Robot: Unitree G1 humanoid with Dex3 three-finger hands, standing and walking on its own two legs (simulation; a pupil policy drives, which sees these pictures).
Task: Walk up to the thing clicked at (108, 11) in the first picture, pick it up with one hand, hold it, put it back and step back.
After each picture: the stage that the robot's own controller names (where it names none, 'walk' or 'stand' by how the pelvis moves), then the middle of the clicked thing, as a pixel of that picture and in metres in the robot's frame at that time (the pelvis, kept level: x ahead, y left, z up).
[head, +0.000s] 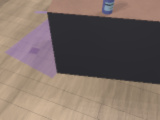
stand; out of the picture +0.98 -0.16 +0.04
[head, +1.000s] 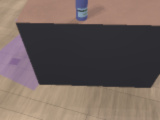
walk; out of the picture +0.87 +0.06 +0.06
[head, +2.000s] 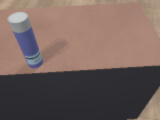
stand; (28, 43) +0.51 +0.26 +0.05
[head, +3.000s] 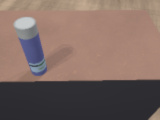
stand; (33, 50) +0.47 +0.21 +0.05
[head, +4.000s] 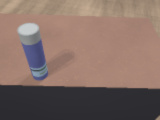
stand; (35, 54) +0.47 +0.20 +0.04
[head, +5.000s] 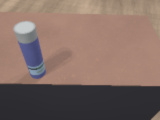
stand; (32, 53) +0.47 +0.21 +0.04
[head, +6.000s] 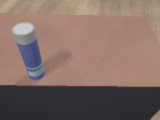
stand; (31, 54) +0.46 +0.22 +0.04
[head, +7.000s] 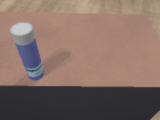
stand; (30, 54) +0.46 +0.22 +0.04
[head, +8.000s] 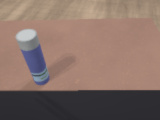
rise first; (35, 60) +0.44 +0.22 +0.04
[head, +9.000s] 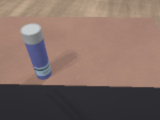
go down; (38, 54) +0.47 +0.22 +0.04
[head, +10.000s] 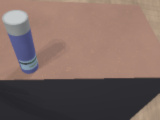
go down; (23, 46) +0.47 +0.20 +0.06
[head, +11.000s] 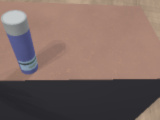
go down; (23, 46) +0.47 +0.21 +0.06
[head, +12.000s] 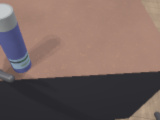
close in; (12, 43) +0.45 +0.22 +0.09
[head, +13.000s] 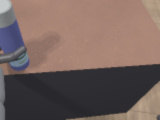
close; (10, 40) +0.45 +0.22 +0.10
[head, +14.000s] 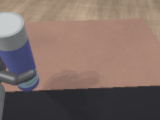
lift; (19, 60) +0.31 +0.18 +0.21
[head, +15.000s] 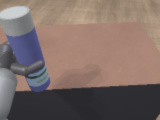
lift; (29, 54) +0.33 +0.16 +0.21
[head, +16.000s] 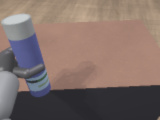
hold; (30, 59) +0.34 +0.17 +0.17
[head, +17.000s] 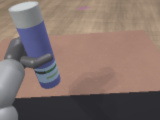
crouch; (39, 50) +0.33 +0.13 +0.24
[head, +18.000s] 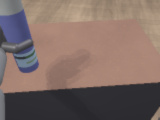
crouch; (18, 36) +0.41 +0.19 +0.22
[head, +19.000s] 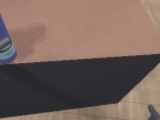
lower; out of the picture +0.47 +0.23 +0.11
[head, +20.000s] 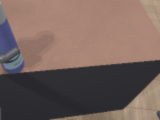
lower; (2, 41) +0.44 +0.22 +0.11
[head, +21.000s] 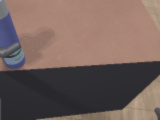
lower; (4, 36) +0.46 +0.22 +0.11
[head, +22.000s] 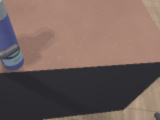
lower; (3, 37) +0.45 +0.22 +0.11
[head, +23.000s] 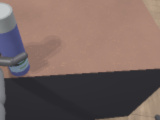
draw back; (10, 45) +0.43 +0.22 +0.10
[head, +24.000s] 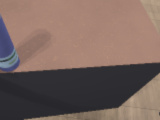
withdraw; out of the picture +0.43 +0.23 +0.10
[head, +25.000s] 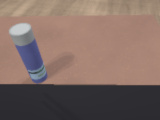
sink last; (31, 56) +0.44 +0.23 +0.08
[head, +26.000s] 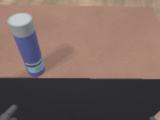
stand; (29, 49) +0.44 +0.22 +0.08
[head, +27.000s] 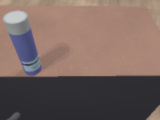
stand; (25, 47) +0.46 +0.22 +0.09
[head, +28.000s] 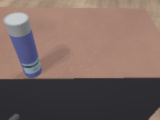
stand; (26, 49) +0.45 +0.22 +0.10
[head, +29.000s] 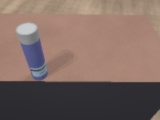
stand; (34, 54) +0.46 +0.21 +0.05
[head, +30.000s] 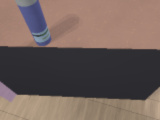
walk; (34, 18) +0.55 +0.20 +0.06
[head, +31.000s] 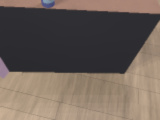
walk; out of the picture +0.82 +0.17 +0.06
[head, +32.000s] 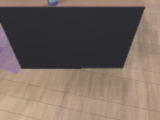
stand; out of the picture +1.04 +0.25 +0.05
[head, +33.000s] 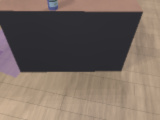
stand; out of the picture +1.05 +0.22 +0.04
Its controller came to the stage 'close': yes
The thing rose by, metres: 0.22
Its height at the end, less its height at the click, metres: +0.00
